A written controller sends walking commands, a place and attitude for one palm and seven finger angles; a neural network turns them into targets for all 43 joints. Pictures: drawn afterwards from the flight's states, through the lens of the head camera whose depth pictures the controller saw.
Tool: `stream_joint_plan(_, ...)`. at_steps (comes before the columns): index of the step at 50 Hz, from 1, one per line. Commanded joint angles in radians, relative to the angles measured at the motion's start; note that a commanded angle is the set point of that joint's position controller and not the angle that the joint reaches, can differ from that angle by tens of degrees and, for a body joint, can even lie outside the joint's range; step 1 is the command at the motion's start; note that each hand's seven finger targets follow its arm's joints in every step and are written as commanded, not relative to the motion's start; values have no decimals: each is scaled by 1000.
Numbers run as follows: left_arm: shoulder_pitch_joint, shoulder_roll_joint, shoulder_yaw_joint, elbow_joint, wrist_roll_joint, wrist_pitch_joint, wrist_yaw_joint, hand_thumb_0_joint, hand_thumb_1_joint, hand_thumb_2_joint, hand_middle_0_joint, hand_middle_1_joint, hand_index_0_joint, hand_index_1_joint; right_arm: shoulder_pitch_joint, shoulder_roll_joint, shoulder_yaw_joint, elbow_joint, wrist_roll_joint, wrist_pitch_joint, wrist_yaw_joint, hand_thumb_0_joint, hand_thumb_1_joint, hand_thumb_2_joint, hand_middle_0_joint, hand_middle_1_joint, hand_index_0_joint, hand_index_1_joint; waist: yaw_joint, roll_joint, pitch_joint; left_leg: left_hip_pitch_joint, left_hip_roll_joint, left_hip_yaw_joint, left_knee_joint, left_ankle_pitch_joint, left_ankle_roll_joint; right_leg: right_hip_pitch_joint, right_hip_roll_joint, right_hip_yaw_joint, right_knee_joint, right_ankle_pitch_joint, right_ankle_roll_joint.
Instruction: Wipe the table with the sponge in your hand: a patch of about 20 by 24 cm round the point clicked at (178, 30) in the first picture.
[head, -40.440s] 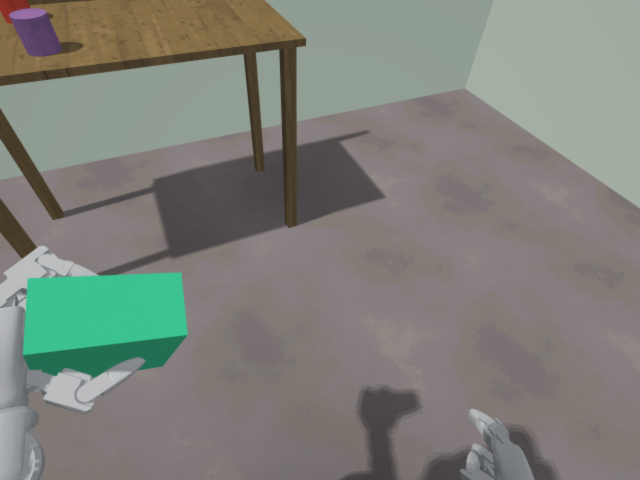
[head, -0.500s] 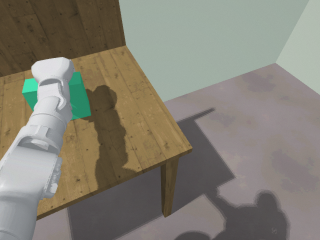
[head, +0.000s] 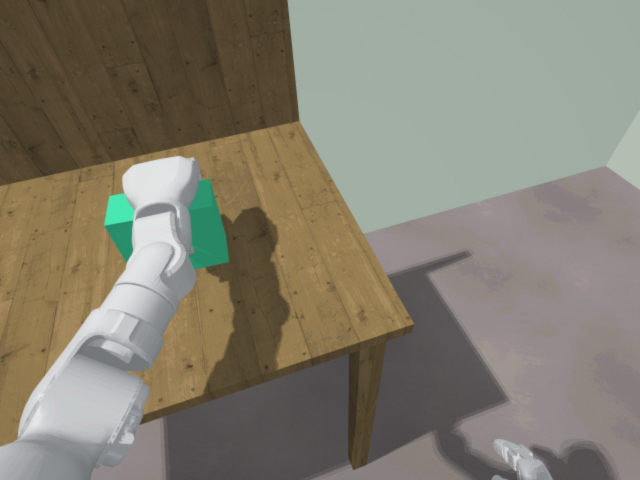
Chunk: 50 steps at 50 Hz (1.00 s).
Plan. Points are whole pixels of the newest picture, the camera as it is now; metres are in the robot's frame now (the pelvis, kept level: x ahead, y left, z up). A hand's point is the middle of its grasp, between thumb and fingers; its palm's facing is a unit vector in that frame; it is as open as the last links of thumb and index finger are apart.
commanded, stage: wipe back along the third lane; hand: left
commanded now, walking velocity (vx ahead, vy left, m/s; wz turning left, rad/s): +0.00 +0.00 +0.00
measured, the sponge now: (176, 239) +0.41 +0.24 +0.08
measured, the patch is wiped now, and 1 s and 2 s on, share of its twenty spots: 1.00 1.00 1.00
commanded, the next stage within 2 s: slide back across to the middle lane in 0.98 s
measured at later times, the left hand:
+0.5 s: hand (184, 239) +0.37 +0.21 +0.12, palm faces +0.07 -0.02 -1.00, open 10.1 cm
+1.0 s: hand (186, 277) +0.31 +0.18 +0.12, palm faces +0.11 -0.05 -0.99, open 10.1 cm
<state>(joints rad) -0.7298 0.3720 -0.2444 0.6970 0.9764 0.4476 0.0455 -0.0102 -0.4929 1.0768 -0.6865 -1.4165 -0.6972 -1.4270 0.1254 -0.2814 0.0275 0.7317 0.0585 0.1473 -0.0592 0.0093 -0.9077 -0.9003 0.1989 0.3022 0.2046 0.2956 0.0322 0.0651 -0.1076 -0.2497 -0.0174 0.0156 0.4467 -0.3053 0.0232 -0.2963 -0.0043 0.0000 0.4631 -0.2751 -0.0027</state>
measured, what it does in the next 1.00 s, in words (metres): stands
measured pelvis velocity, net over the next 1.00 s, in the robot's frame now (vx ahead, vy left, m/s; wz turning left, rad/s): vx -0.02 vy -0.01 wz -0.02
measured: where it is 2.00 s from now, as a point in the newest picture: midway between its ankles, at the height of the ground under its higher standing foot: outside the picture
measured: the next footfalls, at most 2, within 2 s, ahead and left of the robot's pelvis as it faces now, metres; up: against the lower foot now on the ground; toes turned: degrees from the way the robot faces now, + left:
none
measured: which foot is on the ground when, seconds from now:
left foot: down 0.00-1.00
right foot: down 0.00-1.00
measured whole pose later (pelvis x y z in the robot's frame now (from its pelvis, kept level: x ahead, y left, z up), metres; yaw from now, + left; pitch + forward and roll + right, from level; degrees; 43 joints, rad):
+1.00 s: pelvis -0.02 -0.01 +0.00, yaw -1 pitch -1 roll +1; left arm -0.30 0.32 -0.34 0.11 0.99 0.63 0.03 0.01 -0.49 1.07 -0.68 -1.41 -0.70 -1.41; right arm 0.03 -0.28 0.07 0.68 0.07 0.15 0.00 0.01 -0.91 -0.90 0.20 0.30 0.20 0.30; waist 0.08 0.11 -0.07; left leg -0.14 -0.01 0.03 0.45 -0.30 0.01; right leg -0.21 0.00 0.02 0.51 -0.29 -0.01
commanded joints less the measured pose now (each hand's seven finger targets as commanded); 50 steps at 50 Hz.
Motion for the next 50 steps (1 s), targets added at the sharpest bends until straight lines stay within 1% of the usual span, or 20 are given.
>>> stream_joint_plan(1,-237,49,-51,-127,26,18,-38,0,100,1300,-1200,-1600,-1200,-1600,-99,-119,-31,-130,6,-27,-6,0,-900,-900,200,300,200,300,-26,-112,-190,69,-10,20,-6,473,-1,151,34,-32,10,461,-57)
stream_joint_plan(8,-123,68,-16,-230,20,51,-47,0,100,1300,-1200,-1600,-1200,-1600,-142,-117,-22,-163,0,-28,1,0,-900,-900,200,300,200,300,13,-110,-251,83,-14,13,14,542,-4,210,33,-17,31,535,-62)
stream_joint_plan(11,-91,-3,-79,-281,15,67,-51,0,100,1300,-1200,-1600,-1200,-1600,-159,-105,-17,-172,7,-31,9,0,-900,-900,200,300,200,300,1,-113,-230,94,-12,13,22,555,-4,196,33,-27,43,529,-57)
stream_joint_plan(13,-65,41,-35,-302,17,82,-52,0,100,1300,-1200,-1600,-1200,-1600,-168,-111,-18,-175,4,-30,11,0,-900,-900,200,300,200,300,14,-117,-227,88,-12,10,21,549,-4,202,36,-17,39,531,-60)
stream_joint_plan(14,-54,7,-70,-318,13,88,-53,0,100,1300,-1200,-1600,-1200,-1600,-173,-106,-15,-179,7,-32,13,0,-900,-900,200,300,200,300,6,-119,-217,87,-13,16,21,535,-4,201,33,-26,45,523,-56)
stream_joint_plan(18,32,47,-19,-381,3,111,-58,0,100,1300,-1200,-1600,-1200,-1600,-198,-109,-11,-190,5,-35,19,0,-900,-900,200,300,200,300,31,-132,-216,77,-15,10,18,539,-4,230,36,-10,46,544,-60)
stream_joint_plan(20,65,14,-46,-428,-10,118,-57,0,100,1300,-1200,-1600,-1200,-1600,-201,-100,-9,-196,9,-40,26,0,-900,-900,200,300,200,300,29,-130,-216,84,-16,15,23,546,-3,238,33,-20,56,556,-54)
stream_joint_plan(22,91,7,-52,-452,-18,132,-60,0,100,1300,-1200,-1600,-1200,-1600,-219,-99,-5,-200,10,-40,28,0,-900,-900,200,300,200,300,30,-145,-183,78,-18,20,14,507,-1,234,34,-22,48,532,-51)
stream_joint_plan(23,109,58,-1,-456,-15,136,-58,0,100,1300,-1200,-1600,-1200,-1600,-220,-106,-6,-199,6,-37,27,0,-900,-900,200,300,200,300,40,-156,-187,67,-16,12,8,487,-3,240,39,-10,43,515,-56)
stream_joint_plan(26,150,3,-48,-498,-19,151,-54,0,100,1300,-1200,-1600,-1200,-1600,-239,-95,1,-209,12,-43,31,0,-900,-900,200,300,200,300,37,-157,-152,64,-19,21,-1,465,-2,236,36,-18,41,492,-51)
stream_joint_plan(28,173,45,-6,-525,-15,163,-53,0,100,1300,-1200,-1600,-1200,-1600,-248,-101,-1,-210,9,-40,35,0,-900,-900,200,300,200,300,48,-154,-156,64,-17,13,-7,446,-3,238,43,-4,33,468,-56)
stream_joint_plan(31,153,4,-60,-546,-16,180,-53,0,100,1300,-1200,-1600,-1200,-1600,-260,-92,4,-208,14,-44,36,0,-900,-900,200,300,200,300,37,-136,-124,65,-21,22,-15,400,0,221,41,-14,26,420,-54)
stream_joint_plan(33,194,70,10,-546,-16,188,-49,0,100,1300,-1200,-1600,-1200,-1600,-265,-100,4,-208,9,-43,37,0,-900,-900,200,300,200,300,56,-150,-127,53,-20,15,-22,377,-2,231,47,-1,19,392,-57)
stream_joint_plan(35,190,9,-49,-566,-22,192,-50,0,100,1300,-1200,-1600,-1200,-1600,-272,-89,8,-213,13,-47,38,0,-900,-900,200,300,200,300,48,-137,-124,57,-23,21,-25,362,-1,231,42,-11,22,378,-54)
stream_joint_plan(38,235,40,-14,-584,-15,192,-49,0,100,1300,-1200,-1600,-1200,-1600,-282,-94,7,-216,9,-44,41,0,-900,-900,200,300,200,300,60,-144,-129,55,-23,14,-31,353,-3,236,49,4,16,359,-59)
stream_joint_plan(39,248,-7,-58,-601,-19,191,-49,0,100,1300,-1200,-1600,-1200,-1600,-287,-87,8,-224,13,-47,43,0,-900,-900,200,300,200,300,53,-128,-125,61,-24,23,-27,356,-2,234,44,-3,20,365,-55)
stream_joint_plan(42,271,-29,-79,-633,-24,195,-49,0,100,1300,-1200,-1600,-1200,-1600,-299,-83,7,-225,15,-46,52,0,-900,-900,200,300,200,300,55,-118,-106,62,-25,22,-34,344,-3,227,47,-6,14,346,-56)
stream_joint_plan(47,308,-19,-67,-656,-28,202,-43,0,100,1300,-1200,-1600,-1200,-1600,-312,-82,7,-227,14,-48,56,0,-900,-900,200,300,200,300,62,-136,-90,55,-28,24,-39,317,1,230,50,4,5,323,-54)
stream_joint_plan(48,328,25,-22,-658,-24,205,-40,0,100,1300,-1200,-1600,-1200,-1600,-315,-87,6,-225,11,-45,58,0,-900,-900,200,300,200,300,70,-148,-88,53,-25,18,-44,306,0,231,55,16,-1,311,-57)
stream_joint_plan(50,306,-8,-62,-664,-27,209,-40,0,100,1300,-1200,-1600,-1200,-1600,-324,-80,13,-225,16,-46,54,0,-900,-900,200,300,200,300,56,-154,-62,49,-26,27,-47,285,0,218,51,12,-5,288,-52)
